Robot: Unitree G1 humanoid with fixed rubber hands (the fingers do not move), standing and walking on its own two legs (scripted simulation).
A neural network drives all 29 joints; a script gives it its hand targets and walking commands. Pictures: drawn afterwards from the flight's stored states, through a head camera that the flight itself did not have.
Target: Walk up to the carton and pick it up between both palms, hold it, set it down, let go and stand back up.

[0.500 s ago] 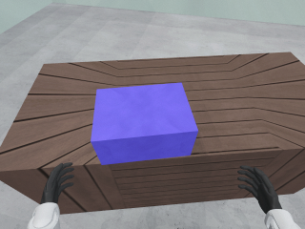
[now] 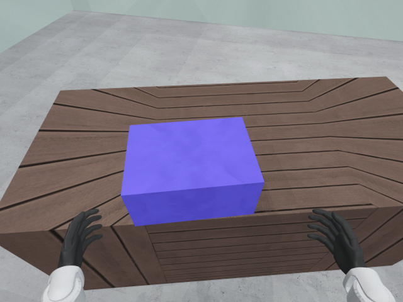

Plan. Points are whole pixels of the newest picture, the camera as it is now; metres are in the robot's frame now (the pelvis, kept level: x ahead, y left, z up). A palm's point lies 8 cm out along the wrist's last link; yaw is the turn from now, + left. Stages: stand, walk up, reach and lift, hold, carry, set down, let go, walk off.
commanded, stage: reach and lift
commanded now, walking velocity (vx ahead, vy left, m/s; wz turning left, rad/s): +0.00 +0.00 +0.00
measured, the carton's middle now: (190, 169) +0.47 +0.04 -0.06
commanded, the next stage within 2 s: none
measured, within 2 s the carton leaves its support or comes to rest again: neither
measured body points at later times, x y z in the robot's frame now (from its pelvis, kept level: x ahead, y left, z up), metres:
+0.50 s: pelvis +0.01 +0.00 +0.00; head +0.04 -0.01 +0.45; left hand +0.31 +0.25 +0.03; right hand +0.33 -0.24 +0.03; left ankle +0.03 +0.12 -0.72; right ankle +0.04 -0.13 -0.72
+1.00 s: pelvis +0.01 +0.00 +0.00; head +0.04 -0.01 +0.45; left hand +0.39 +0.24 +0.06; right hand +0.40 -0.23 +0.07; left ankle +0.03 +0.12 -0.72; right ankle +0.04 -0.13 -0.72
